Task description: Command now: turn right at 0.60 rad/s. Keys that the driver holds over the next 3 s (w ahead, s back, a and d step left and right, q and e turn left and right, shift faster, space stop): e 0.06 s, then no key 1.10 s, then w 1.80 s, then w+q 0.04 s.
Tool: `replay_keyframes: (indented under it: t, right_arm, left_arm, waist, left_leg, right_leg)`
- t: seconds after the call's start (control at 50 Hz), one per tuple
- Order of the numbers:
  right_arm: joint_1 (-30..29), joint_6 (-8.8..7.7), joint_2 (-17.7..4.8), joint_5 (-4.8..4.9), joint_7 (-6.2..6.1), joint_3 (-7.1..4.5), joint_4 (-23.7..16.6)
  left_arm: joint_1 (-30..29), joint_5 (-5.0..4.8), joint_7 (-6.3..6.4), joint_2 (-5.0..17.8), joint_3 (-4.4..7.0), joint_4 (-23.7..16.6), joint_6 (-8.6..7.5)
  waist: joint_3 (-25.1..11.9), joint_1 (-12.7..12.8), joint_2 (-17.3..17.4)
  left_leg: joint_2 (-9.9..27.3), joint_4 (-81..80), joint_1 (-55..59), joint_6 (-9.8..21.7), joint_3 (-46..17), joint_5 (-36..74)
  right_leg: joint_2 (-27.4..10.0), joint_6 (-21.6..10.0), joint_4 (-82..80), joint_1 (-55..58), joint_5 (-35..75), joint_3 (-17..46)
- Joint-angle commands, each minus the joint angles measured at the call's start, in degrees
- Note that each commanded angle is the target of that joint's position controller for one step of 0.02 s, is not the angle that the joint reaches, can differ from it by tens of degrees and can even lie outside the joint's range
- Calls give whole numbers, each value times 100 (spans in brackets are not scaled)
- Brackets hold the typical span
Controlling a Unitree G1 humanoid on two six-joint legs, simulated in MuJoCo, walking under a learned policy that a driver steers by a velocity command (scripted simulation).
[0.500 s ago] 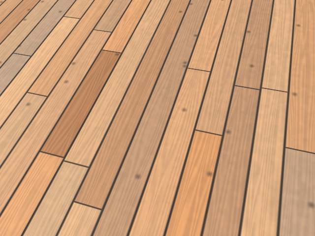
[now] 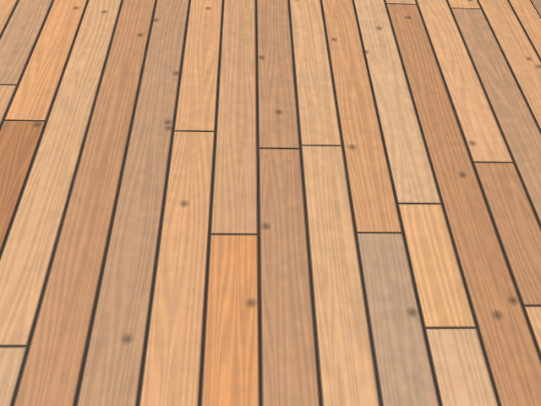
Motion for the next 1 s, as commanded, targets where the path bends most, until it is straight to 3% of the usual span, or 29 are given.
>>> replay_keyframes:
  t: [0.02, 0.12, 0.16, 0.18, 0.2, 0.22, 0.24, 0.26, 0.28, 0.3, 0.34, 0.38, 0.42, 0.48, 0.52, 0.54, 0.56, 0.58, 0.6, 0.62, 0.64, 0.68, 0.84, 1.0]
  right_arm:
    - [-42, 5, -1140, 14, -24, -314, -326]
    - [-85, 19, -1347, 173, 118, -362, -232]
    - [-197, 1, -1260, 297, 136, -311, -172]
    - [146, -39, -1018, 263, 158, -225, -16]
    - [252, -70, -545, -67, 194, -43, -124]
    - [-99, -47, -639, -50, 130, -62, -281]
    - [-222, 5, -1025, 66, 78, -179, -231]
    - [-188, 37, -1036, 125, 72, -206, -180]
    - [-60, 64, -1011, 112, 37, -224, -38]
    - [-22, 98, -1038, 68, 12, -237, 7]
    - [199, 106, -897, 92, 33, -206, 124]
    - [212, 113, -748, 115, 42, -144, 160]
    - [34, 116, -650, 92, 40, -80, 124]
    - [28, 108, -711, 102, 34, -66, 140]
    - [242, 76, -661, 90, 42, -45, 254]
    - [364, 43, -632, 29, 57, -15, 310]
    - [413, 13, -816, -43, 48, -28, 320]
    - [388, 8, -1175, -25, 30, -90, 298]
    - [245, -12, -1121, 47, 66, -107, 393]
    - [135, -48, -855, 41, 103, -43, 343]
    - [115, -82, -746, -5, 103, -5, 391]
    - [146, -154, -699, -6, 101, 27, 458]
    - [293, -161, -692, 20, 28, 89, 740]
    - [312, -154, -649, 29, 22, 127, 1063]
  left_arm:
    - [-467, 35, -56, 220, -14, -667, -104]
    - [-270, 53, -125, 245, -20, -680, -70]
    - [163, 75, -136, 234, 10, -510, -71]
    - [286, 93, -98, 411, 54, -484, -79]
    - [437, 120, -9, 891, 129, -587, -98]
    - [234, 309, -39, 903, 66, -661, -211]
    - [209, 338, -91, 638, -3, -633, -327]
    - [11, 320, -104, 481, -71, -518, -403]
    - [-198, 265, -93, 501, -58, -485, -427]
    - [-369, 202, -75, 420, -100, -461, -443]
    - [-464, 222, -37, 202, -198, -397, -455]
    - [-529, 229, -26, 107, -221, -335, -455]
    - [-516, 235, -29, 146, -210, -242, -432]
    - [-489, 237, -56, 197, -205, -70, -402]
    - [-626, 188, -69, 89, -259, 31, -405]
    - [-585, 158, -75, 10, -293, 122, -418]
    - [-376, 215, -85, -77, -323, 220, -465]
    - [-178, 301, -122, -33, -306, 261, -510]
    - [-200, 299, -113, -58, -301, 290, -502]
    - [-459, 296, -92, 60, -287, 322, -481]
    - [-554, 263, -62, 25, -274, 324, -456]
    - [-498, 242, -18, -22, -274, 397, -380]
    - [-297, 209, 29, -77, -241, 858, -362]
    - [-192, 186, 84, -31, -224, 1349, -365]
  waist:
    - [-739, -254, 1197]
    - [-776, -171, 1284]
    - [-812, 124, 1130]
    - [-898, 130, 688]
    - [-1228, -9, -834]
    - [-1182, 127, -1321]
    - [-1122, 299, -747]
    - [-912, 153, -701]
    - [-813, 67, -534]
    - [-706, 26, -551]
    - [-813, -92, -539]
    - [-829, -72, -529]
    - [-751, 37, -518]
    - [-664, 108, -544]
    - [-614, -61, -445]
    - [-583, -175, -291]
    - [-669, -108, -18]
    - [-673, 142, 540]
    - [-629, 192, 936]
    - [-494, 20, 751]
    - [-504, 9, 709]
    - [-456, -5, 643]
    - [-383, -44, 290]
    - [-354, -31, 229]
  left_leg:
    - [1473, -552, 1168, 1266, -835, 2525]
    - [1585, -332, 805, 1172, -600, 2625]
    - [1433, 144, 501, 858, -405, 2288]
    - [1200, 597, -13, 444, -126, 1620]
    - [664, 1991, -1168, -174, 395, -740]
    - [171, 2980, -1778, -441, 21, -2486]
    - [290, 3625, -1758, -495, -340, -2477]
    - [335, 3764, -1768, -480, -451, -2151]
    - [346, 3693, -1821, -490, -465, -1810]
    - [352, 3650, -1791, -550, -487, -1471]
    - [276, 3594, -1377, -640, -438, -1007]
    - [301, 2931, -1178, -672, -407, -844]
    - [291, 2195, -909, -654, -368, -899]
    - [242, 1428, -567, -597, -332, -975]
    - [190, 505, -96, -496, -276, -343]
    - [200, -240, 350, -401, -296, 535]
    - [444, -298, 811, -288, -613, 1417]
    - [707, -40, 867, -99, -760, 1943]
    - [612, -4, 285, 105, -709, 972]
    - [501, -124, 49, 86, -666, 545]
    - [469, -176, -26, 2, -638, 470]
    - [392, -154, 25, -109, -570, 646]
    - [296, -121, 95, -98, -494, 620]
    - [213, -179, 118, -84, -434, 671]
  right_leg:
    - [-270, 51, -734, -343, 0, -245]
    - [-170, -234, -2232, 761, 215, -627]
    - [-4, -544, -3652, 1648, 1301, -760]
    - [-132, -720, -4158, 2448, 2202, -422]
    - [-1504, -1126, -4152, 3498, 4284, 1298]
    - [-2476, -2342, -4082, 2783, 4729, 2149]
    - [-2235, -2525, -4187, 2529, 4310, 1837]
    - [-1853, -2241, -4192, 2361, 3884, 1363]
    - [-1571, -1978, -4228, 2345, 3400, 1105]
    - [-1490, -1890, -4221, 2264, 3627, 974]
    - [-1314, -1883, -4221, 2116, 4021, 673]
    - [-1214, -1854, -4219, 2185, 3746, 557]
    - [-1206, -1861, -4220, 2146, 3339, 624]
    - [-1290, -1949, -4219, 2024, 2785, 902]
    - [-1193, -1824, -4158, 1814, 2345, 944]
    - [-1071, -1618, -4146, 1609, 2047, 877]
    - [-873, -1336, -4076, 1400, 1710, 786]
    - [-524, -1103, -3956, 1299, 1250, 482]
    - [-240, -902, -3984, 1638, 1055, 135]
    - [-209, -821, -3830, 1797, 1104, 101]
    - [-227, -845, -3762, 1858, 1255, 87]
    - [-252, -898, -3749, 1833, 1599, 117]
    - [-258, -828, -3787, 1869, 1884, 95]
    - [-269, -786, -3812, 1986, 2079, 63]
